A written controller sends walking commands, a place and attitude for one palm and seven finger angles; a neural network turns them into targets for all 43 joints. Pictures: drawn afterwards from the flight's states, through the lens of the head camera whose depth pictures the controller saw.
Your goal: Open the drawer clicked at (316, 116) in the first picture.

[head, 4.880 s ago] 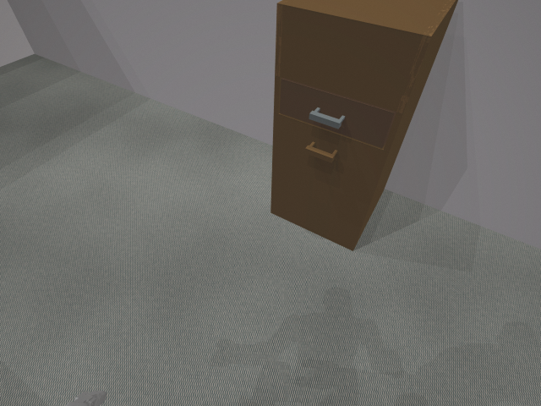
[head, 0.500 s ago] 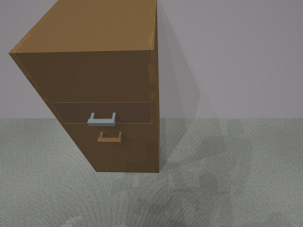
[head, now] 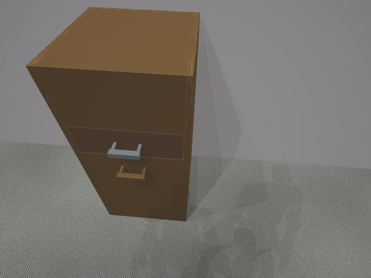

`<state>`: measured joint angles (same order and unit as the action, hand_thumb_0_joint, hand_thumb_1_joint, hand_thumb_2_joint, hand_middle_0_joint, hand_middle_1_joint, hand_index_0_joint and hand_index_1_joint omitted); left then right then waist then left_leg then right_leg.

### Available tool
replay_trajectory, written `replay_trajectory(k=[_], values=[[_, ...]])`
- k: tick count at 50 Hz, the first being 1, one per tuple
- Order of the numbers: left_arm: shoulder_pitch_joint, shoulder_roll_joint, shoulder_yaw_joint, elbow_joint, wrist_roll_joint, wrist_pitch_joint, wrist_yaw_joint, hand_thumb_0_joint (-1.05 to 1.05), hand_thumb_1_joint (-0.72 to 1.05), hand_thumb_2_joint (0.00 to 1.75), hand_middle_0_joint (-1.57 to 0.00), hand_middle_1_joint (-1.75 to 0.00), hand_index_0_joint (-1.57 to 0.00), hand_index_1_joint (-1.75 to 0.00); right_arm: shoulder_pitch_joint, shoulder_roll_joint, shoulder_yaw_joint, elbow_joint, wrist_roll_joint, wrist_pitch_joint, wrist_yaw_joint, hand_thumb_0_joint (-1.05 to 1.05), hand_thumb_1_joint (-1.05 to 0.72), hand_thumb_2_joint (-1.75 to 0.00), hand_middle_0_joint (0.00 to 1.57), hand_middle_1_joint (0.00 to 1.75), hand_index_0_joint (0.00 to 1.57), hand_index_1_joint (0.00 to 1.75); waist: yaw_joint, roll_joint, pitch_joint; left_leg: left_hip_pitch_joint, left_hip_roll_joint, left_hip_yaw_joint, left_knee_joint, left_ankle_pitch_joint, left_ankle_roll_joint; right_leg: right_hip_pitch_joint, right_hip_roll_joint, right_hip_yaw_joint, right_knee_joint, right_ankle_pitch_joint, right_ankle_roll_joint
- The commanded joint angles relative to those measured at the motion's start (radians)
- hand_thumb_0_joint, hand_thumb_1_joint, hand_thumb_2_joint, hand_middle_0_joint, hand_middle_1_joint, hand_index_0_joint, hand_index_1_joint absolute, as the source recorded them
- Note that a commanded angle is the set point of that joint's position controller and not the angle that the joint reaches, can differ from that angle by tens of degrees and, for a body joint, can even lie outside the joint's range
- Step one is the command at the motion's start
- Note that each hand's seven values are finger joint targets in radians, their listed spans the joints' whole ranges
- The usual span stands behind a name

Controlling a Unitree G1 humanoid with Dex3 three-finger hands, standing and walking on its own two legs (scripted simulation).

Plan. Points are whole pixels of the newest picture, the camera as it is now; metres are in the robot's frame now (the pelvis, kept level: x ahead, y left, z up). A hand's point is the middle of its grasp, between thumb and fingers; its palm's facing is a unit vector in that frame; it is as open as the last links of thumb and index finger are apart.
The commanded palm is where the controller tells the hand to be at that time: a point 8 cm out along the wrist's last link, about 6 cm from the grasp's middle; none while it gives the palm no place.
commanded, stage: look again from close up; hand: left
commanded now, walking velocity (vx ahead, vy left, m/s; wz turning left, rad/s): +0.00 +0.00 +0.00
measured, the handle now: (125, 150) +0.53 +0.24 -0.13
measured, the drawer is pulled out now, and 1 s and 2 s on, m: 0.00 0.00 0.00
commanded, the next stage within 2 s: raise the hand with hooked fingers in 0.56 s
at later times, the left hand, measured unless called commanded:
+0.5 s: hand out of the picture +0.06 +0.23 -0.17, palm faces +0.03 -0.97 -0.25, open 7.4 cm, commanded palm none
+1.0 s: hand (68, 268) +0.15 +0.27 -0.07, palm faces -0.10 -0.19 -0.98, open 8.2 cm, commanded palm +0.12 +0.29 -0.03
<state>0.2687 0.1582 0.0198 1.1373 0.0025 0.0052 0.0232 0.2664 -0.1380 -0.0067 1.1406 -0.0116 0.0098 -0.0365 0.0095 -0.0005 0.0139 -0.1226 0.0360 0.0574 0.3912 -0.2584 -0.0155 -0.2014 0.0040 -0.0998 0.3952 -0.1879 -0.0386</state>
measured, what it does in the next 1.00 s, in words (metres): stands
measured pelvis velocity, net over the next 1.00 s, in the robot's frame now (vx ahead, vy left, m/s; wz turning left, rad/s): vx -0.03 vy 0.03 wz -0.01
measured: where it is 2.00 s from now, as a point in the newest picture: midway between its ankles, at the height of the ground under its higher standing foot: outside the picture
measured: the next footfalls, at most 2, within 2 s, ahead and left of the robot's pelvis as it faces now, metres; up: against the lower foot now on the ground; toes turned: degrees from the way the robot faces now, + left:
none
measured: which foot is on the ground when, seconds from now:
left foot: down 0.00-1.00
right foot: down 0.00-1.00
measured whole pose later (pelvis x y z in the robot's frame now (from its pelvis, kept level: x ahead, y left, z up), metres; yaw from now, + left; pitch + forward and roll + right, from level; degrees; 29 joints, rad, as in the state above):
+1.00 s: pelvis -0.03 +0.03 -0.04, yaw -1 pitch +9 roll +2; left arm 0.43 0.33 0.00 0.11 1.01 -0.15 0.41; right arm 0.14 -0.24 -0.03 0.57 -0.07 -0.03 0.02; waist 0.05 0.00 -0.11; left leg -0.55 -0.02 0.11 0.78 -0.40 0.04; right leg -0.66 0.02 0.08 0.81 -0.32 -0.01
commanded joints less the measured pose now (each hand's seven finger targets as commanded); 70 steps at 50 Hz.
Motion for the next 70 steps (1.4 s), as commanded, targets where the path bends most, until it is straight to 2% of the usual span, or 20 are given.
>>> replay_trajectory(k=[1,3,4,6,13,32,33,34,35,36,37,38,40,42,47,51,55,58,65,70], values=[[0.029,0.243,-0.005,-0.115,0.028,-0.043,0.005,0.00,0.90,0.90,-0.20,-0.30,-0.20,-0.30,0.054,-0.224,-0.030,-0.133,-0.008,-0.026,0.010,0.00,-0.90,-0.90,0.20,0.30,0.20,0.30,-0.039,-0.037,0.154,-0.108,0.024,-0.095,-0.061,0.072,0.023,-0.031,-0.088,0.142,-0.028,-0.034,0.001],[0.054,0.204,0.019,-0.128,0.018,-0.053,0.010,0.00,0.90,0.90,-0.20,-0.30,-0.20,-0.30,0.046,-0.193,-0.039,-0.166,-0.016,-0.046,-0.002,0.00,-0.90,-0.90,0.20,0.30,0.20,0.30,-0.027,0.062,-0.074,-0.094,0.035,-0.092,0.057,0.055,0.051,0.033,-0.143,0.190,-0.020,-0.025,-0.035],[0.060,0.186,0.018,-0.133,0.017,-0.057,0.011,0.00,0.90,0.90,-0.20,-0.30,-0.20,-0.30,0.060,-0.175,-0.037,-0.165,-0.011,-0.046,-0.004,0.00,-0.90,-0.90,0.20,0.30,0.20,0.30,-0.028,0.003,-0.112,-0.088,0.033,-0.079,0.083,0.043,0.052,0.047,-0.160,0.200,-0.045,-0.034,-0.038],[0.053,0.175,0.009,-0.145,0.014,-0.053,0.013,0.00,0.90,0.90,-0.20,-0.30,-0.20,-0.30,0.080,-0.162,-0.029,-0.168,-0.013,-0.039,0.002,0.00,-0.90,-0.90,0.20,0.30,0.20,0.30,-0.034,-0.130,-0.056,-0.105,0.013,-0.063,0.102,0.023,0.054,0.014,-0.173,0.212,-0.082,-0.065,-0.045],[0.042,0.201,0.016,-0.158,0.008,-0.047,0.011,0.00,0.90,0.90,-0.20,-0.30,-0.20,-0.30,0.035,-0.218,-0.029,-0.167,-0.005,-0.047,0.005,0.00,-0.90,-0.90,0.20,0.30,0.20,0.30,-0.012,0.032,0.038,-0.136,0.062,-0.101,0.017,0.143,0.062,0.032,-0.123,0.132,-0.005,0.095,-0.022],[-0.001,0.177,-0.015,-0.136,0.009,-0.024,0.007,0.00,0.90,0.90,-0.20,-0.30,-0.20,-0.30,-0.031,-0.218,-0.004,-0.124,-0.005,-0.032,0.023,0.00,-0.90,-0.90,0.20,0.30,0.20,0.30,0.001,-0.002,0.044,-0.125,0.073,-0.110,-0.104,0.068,0.043,0.080,-0.128,0.110,-0.058,0.048,0.031],[0.060,0.162,-0.023,-0.098,0.015,-0.030,0.046,0.00,0.90,0.90,-0.20,-0.30,-0.20,-0.30,-0.053,-0.205,0.000,-0.175,0.009,-0.042,0.024,0.00,-0.90,-0.90,0.20,0.30,0.20,0.30,0.007,0.028,0.119,-0.155,0.097,-0.054,0.036,0.143,0.021,-0.014,-0.164,0.126,0.017,0.227,0.028],[-0.819,0.636,0.173,-1.501,0.281,-0.194,0.064,0.00,0.88,0.89,-0.20,-0.32,-0.20,-0.32,-0.106,-0.304,-0.003,-0.485,0.048,-0.147,-0.009,0.00,-0.90,-0.90,0.20,0.30,0.20,0.30,-0.059,0.325,-0.356,0.089,-0.039,-0.109,-0.059,0.307,0.043,0.136,0.004,0.145,0.120,0.221,-0.021],[-0.224,0.529,0.144,-1.235,0.318,-0.129,0.128,0.00,0.85,0.88,-0.20,-0.33,-0.20,-0.33,-0.168,-0.260,-0.007,-0.512,0.029,-0.246,-0.035,0.00,-0.90,-0.90,0.20,0.30,0.20,0.30,0.065,0.392,-0.289,0.087,0.004,-0.096,-0.039,0.383,0.009,-0.018,-0.013,0.068,0.173,-0.013,-0.038],[0.031,0.304,0.005,-1.156,0.300,-0.012,0.169,0.00,0.83,0.87,-0.21,-0.34,-0.21,-0.34,-0.151,-0.218,0.000,-0.503,0.033,-0.265,-0.034,0.00,-0.90,-0.90,0.20,0.30,0.20,0.30,0.022,0.302,-0.182,-0.052,0.021,-0.126,-0.071,0.204,-0.038,-0.097,-0.004,0.025,0.212,-0.103,-0.015],[0.024,0.199,-0.067,-1.098,0.375,-0.007,0.174,0.00,0.81,0.86,-0.21,-0.36,-0.21,-0.36,-0.114,-0.211,-0.005,-0.472,0.042,-0.277,-0.038,0.00,-0.90,-0.90,0.20,0.30,0.20,0.30,-0.017,0.199,-0.086,-0.112,0.010,-0.100,-0.041,0.126,-0.007,-0.157,0.014,0.046,0.178,-0.084,-0.005],[-0.071,0.280,-0.041,-1.155,0.462,-0.031,0.205,0.00,0.78,0.85,-0.21,-0.37,-0.21,-0.37,-0.151,-0.254,-0.024,-0.527,0.016,-0.278,-0.034,0.00,-0.90,-0.90,0.20,0.30,0.20,0.30,-0.030,0.142,0.033,-0.213,-0.013,-0.126,0.002,0.008,0.011,-0.196,0.021,0.076,0.158,-0.083,-0.013],[0.101,0.264,-0.035,-1.034,0.659,-0.047,0.269,0.00,0.74,0.83,-0.21,-0.40,-0.21,-0.40,-0.162,-0.252,-0.038,-0.584,-0.015,-0.244,-0.017,0.00,-0.90,-0.90,0.20,0.30,0.20,0.30,0.003,-0.060,-0.009,-0.329,-0.028,-0.123,0.062,-0.151,0.028,-0.261,0.024,0.088,0.163,-0.239,-0.013],[0.240,0.249,-0.028,-0.975,0.842,-0.076,0.320,0.00,0.69,0.81,-0.22,-0.43,-0.22,-0.43,-0.171,-0.242,-0.061,-0.630,-0.035,-0.197,0.010,0.00,-0.90,-0.90,0.20,0.30,0.20,0.30,0.058,-0.148,-0.070,-0.404,-0.050,-0.074,0.127,-0.161,0.023,-0.292,0.038,0.135,0.182,-0.345,-0.024],[0.303,0.281,0.032,-1.104,1.052,-0.162,0.417,0.00,0.57,0.76,-0.22,-0.51,-0.22,-0.51,-0.249,-0.228,-0.067,-0.733,-0.057,-0.071,0.063,0.00,-0.90,-0.90,0.20,0.30,0.20,0.30,0.110,-0.160,-0.155,-0.485,-0.070,-0.056,0.273,-0.103,0.030,-0.363,0.023,0.232,0.254,-0.299,-0.049],[0.168,0.424,0.164,-1.287,1.119,-0.220,0.492,0.00,0.48,0.72,-0.23,-0.57,-0.23,-0.57,-0.254,-0.205,-0.061,-0.768,-0.083,-0.017,0.053,0.00,-0.90,-0.90,0.20,0.30,0.20,0.30,0.110,-0.070,-0.287,-0.447,-0.080,-0.077,0.400,-0.038,0.038,-0.450,0.014,0.263,0.356,-0.202,-0.050],[0.026,0.448,0.181,-1.422,1.110,-0.271,0.547,0.00,0.39,0.68,-0.24,-0.63,-0.24,-0.63,-0.225,-0.202,-0.071,-0.780,-0.090,0.013,0.048,0.00,-0.90,-0.90,0.20,0.30,0.20,0.30,0.061,0.099,-0.418,-0.345,-0.077,-0.097,0.518,0.060,0.030,-0.578,0.019,0.264,0.450,-0.108,-0.054],[0.017,0.420,0.157,-1.415,1.072,-0.232,0.553,0.00,0.32,0.65,-0.24,-0.68,-0.24,-0.68,-0.225,-0.213,-0.072,-0.777,-0.085,0.029,0.049,0.00,-0.90,-0.90,0.20,0.30,0.20,0.30,0.025,0.089,-0.402,-0.355,-0.072,-0.107,0.538,0.067,0.035,-0.590,0.027,0.232,0.455,-0.085,-0.041],[0.117,0.403,0.077,-1.386,0.990,-0.048,0.385,0.00,0.15,0.58,-0.25,-0.78,-0.25,-0.78,-0.240,-0.207,-0.035,-0.794,-0.045,0.063,0.022,0.00,-0.90,-0.90,0.20,0.30,0.20,0.30,0.045,-0.011,-0.342,-0.370,-0.055,-0.080,0.391,0.126,0.048,-0.295,0.027,0.171,0.359,0.073,-0.020],[0.129,0.442,0.118,-1.376,0.988,-0.072,0.323,0.00,0.04,0.53,-0.26,-0.86,-0.26,-0.86,-0.224,-0.196,-0.019,-0.775,-0.046,0.044,0.015,0.00,-0.90,-0.90,0.20,0.30,0.20,0.30,0.065,-0.023,-0.296,-0.347,-0.054,-0.069,0.323,0.167,0.049,-0.199,0.018,0.181,0.308,0.145,-0.016]])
